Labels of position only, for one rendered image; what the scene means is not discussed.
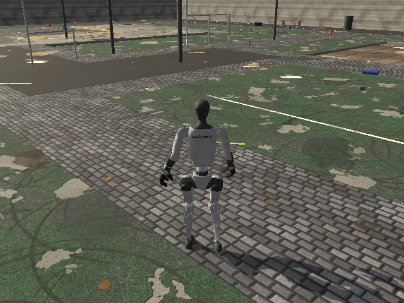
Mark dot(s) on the left robot upper arm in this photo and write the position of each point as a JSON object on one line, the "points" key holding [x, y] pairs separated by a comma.
{"points": [[182, 133]]}

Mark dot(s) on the left robot forearm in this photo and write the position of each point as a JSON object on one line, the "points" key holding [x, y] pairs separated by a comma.
{"points": [[168, 165]]}

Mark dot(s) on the robot right hand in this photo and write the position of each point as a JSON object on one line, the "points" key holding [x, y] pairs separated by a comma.
{"points": [[232, 172]]}

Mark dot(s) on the right robot thigh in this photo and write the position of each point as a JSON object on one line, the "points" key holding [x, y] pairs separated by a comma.
{"points": [[216, 185]]}

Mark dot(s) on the right robot upper arm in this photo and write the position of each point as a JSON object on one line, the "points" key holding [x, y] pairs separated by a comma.
{"points": [[224, 141]]}

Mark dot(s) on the robot left hand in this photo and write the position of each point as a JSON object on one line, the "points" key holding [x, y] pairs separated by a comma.
{"points": [[165, 177]]}

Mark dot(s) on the right robot forearm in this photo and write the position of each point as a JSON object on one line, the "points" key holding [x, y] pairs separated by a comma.
{"points": [[230, 163]]}

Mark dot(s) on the robot head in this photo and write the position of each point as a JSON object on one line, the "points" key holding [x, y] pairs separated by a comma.
{"points": [[201, 108]]}

